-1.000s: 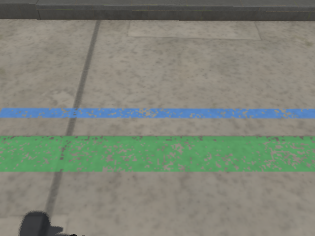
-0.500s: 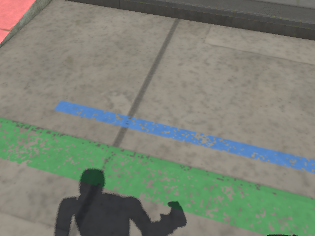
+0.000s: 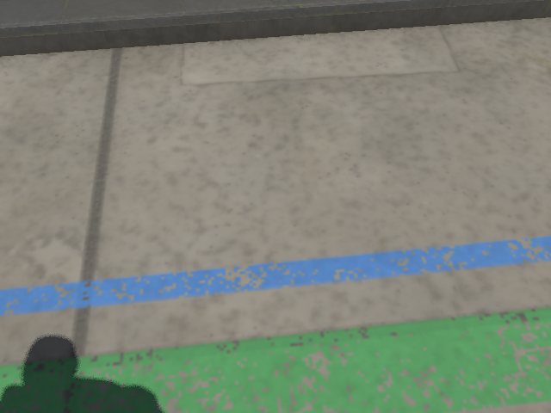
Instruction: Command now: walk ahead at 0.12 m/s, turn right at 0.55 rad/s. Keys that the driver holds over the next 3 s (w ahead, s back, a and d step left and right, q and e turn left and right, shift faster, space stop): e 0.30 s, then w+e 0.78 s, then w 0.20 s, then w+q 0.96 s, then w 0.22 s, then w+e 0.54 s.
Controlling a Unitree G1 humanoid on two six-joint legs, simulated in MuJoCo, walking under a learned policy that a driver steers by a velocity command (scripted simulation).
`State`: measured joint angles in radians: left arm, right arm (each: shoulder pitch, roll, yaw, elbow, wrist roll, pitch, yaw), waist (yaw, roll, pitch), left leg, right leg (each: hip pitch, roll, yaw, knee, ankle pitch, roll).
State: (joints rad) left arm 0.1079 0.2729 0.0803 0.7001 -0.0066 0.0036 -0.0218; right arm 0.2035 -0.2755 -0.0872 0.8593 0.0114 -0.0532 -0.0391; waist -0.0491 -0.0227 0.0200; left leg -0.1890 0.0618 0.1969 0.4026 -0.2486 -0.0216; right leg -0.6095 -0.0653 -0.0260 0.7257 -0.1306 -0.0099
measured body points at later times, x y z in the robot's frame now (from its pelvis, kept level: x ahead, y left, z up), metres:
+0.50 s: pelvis +0.07 -0.01 -0.01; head +0.08 -0.01 +0.44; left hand +0.30 +0.21 -0.10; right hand +0.14 -0.32 -0.10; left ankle +0.11 +0.11 -0.74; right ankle +0.11 -0.12 -0.74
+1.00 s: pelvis +0.19 -0.13 -0.03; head +0.22 -0.16 +0.42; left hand +0.52 -0.07 -0.09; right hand +0.02 -0.38 -0.15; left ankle +0.12 +0.11 -0.71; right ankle +0.20 -0.26 -0.74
